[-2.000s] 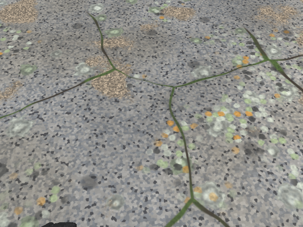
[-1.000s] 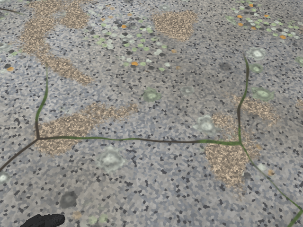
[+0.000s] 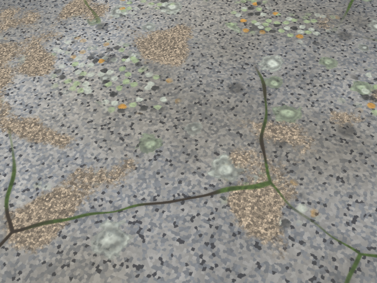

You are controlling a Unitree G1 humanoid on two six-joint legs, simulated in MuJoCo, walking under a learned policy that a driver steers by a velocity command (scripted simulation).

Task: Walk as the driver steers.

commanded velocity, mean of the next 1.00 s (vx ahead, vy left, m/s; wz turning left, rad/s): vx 0.42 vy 0.00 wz -0.23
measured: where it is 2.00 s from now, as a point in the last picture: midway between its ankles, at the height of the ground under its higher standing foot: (255, 155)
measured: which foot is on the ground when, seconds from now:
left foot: up 0.00-0.16, down 0.18-0.62, up 0.64-1.00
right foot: down 0.00-0.18, up 0.20-0.58, down 0.60-1.00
